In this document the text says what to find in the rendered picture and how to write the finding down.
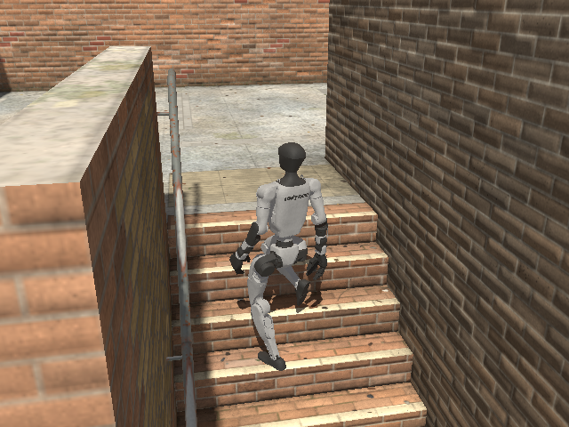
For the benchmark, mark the left robot shin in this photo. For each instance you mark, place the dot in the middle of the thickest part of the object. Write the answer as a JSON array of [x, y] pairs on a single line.
[[265, 328]]

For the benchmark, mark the robot left forearm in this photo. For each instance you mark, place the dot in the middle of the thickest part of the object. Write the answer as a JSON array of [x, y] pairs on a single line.
[[249, 243]]

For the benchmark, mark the robot right forearm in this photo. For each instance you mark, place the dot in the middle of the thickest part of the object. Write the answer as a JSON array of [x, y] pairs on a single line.
[[321, 238]]

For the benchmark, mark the right robot shin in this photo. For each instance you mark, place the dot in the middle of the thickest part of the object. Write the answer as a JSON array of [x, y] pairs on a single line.
[[289, 273]]

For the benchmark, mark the left robot upper arm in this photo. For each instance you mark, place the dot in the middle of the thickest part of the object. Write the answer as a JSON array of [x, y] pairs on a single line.
[[265, 194]]

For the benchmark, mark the left robot hand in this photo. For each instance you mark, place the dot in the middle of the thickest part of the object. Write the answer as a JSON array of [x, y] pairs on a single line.
[[237, 264]]

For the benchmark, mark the right robot upper arm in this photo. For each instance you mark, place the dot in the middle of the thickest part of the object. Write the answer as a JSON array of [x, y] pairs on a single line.
[[317, 202]]

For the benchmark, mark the robot shin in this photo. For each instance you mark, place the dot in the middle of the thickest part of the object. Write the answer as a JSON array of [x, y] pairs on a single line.
[[265, 328], [289, 273]]

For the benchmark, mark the right robot hand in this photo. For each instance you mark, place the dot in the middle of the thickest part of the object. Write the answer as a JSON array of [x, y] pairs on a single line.
[[313, 262]]

